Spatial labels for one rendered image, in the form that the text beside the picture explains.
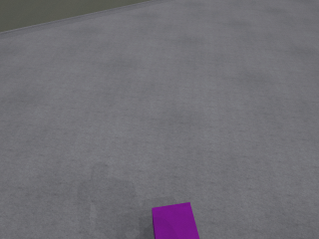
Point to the carton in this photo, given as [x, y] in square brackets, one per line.
[174, 222]

